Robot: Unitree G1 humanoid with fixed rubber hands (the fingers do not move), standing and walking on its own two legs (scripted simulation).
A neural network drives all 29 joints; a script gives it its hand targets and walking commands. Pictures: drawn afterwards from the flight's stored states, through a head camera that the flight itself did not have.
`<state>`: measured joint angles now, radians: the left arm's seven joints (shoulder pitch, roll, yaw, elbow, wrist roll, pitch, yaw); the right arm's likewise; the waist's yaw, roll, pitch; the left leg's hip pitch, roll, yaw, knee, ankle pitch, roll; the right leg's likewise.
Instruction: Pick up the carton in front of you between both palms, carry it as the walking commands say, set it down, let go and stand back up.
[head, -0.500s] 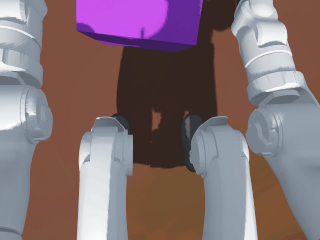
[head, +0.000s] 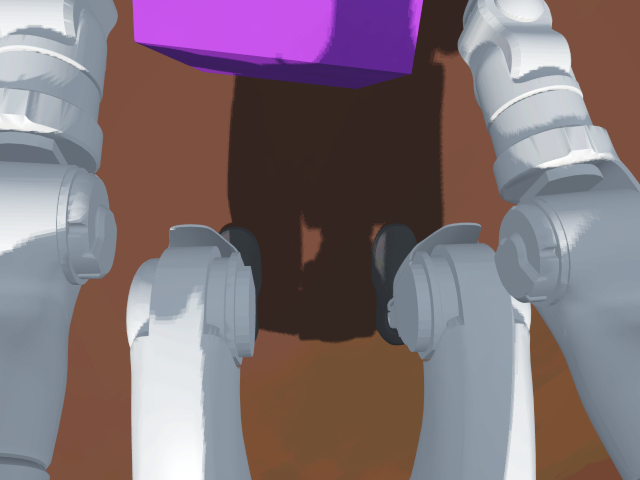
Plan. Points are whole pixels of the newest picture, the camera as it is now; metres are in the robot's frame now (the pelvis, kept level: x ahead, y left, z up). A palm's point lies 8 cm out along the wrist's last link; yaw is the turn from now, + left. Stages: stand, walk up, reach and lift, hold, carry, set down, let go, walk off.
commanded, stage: reach and lift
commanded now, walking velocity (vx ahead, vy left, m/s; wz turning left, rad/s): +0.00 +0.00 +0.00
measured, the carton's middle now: out of the picture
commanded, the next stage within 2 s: none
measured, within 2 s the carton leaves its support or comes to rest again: leaves its support in 0.50 s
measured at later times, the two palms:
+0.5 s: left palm out of the picture +0.55 +0.20 -0.17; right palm out of the picture +0.56 -0.10 -0.17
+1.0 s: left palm out of the picture +0.49 +0.21 +0.02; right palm out of the picture +0.50 -0.08 +0.03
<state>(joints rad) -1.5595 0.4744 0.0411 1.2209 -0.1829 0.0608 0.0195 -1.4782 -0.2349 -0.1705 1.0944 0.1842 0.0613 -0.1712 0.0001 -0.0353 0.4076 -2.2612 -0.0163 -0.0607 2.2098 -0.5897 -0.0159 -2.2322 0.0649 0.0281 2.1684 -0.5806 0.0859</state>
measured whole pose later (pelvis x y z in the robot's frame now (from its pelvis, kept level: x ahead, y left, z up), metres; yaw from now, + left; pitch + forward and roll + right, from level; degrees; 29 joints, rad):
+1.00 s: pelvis -0.01 -0.01 +0.10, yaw +3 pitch +44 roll -4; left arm -1.20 0.13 0.41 0.83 0.26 0.36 -0.01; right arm -1.11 0.05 -0.57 0.70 -0.20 0.34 -0.11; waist 0.01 -0.06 -0.10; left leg -2.11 -0.10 -0.12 1.81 -0.46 -0.06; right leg -2.07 0.13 0.08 1.79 -0.49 0.10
